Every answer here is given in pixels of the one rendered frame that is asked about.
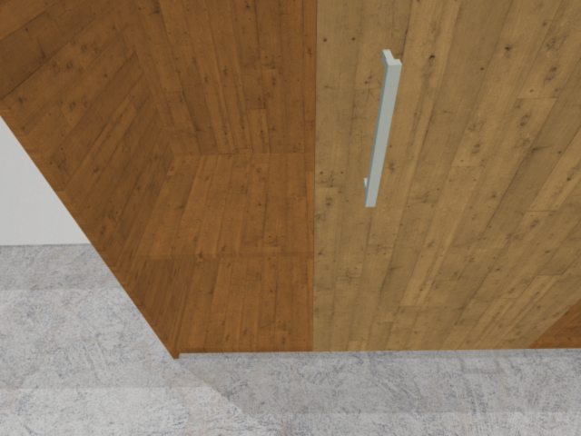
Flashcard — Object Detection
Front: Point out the wardrobe door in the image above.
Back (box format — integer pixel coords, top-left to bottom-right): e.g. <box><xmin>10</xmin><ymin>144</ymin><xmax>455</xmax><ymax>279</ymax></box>
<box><xmin>540</xmin><ymin>299</ymin><xmax>581</xmax><ymax>337</ymax></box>
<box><xmin>312</xmin><ymin>0</ymin><xmax>581</xmax><ymax>352</ymax></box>

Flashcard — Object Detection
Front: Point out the handle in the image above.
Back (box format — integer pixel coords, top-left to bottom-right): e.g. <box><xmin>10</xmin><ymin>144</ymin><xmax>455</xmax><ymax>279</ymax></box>
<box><xmin>363</xmin><ymin>49</ymin><xmax>402</xmax><ymax>207</ymax></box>

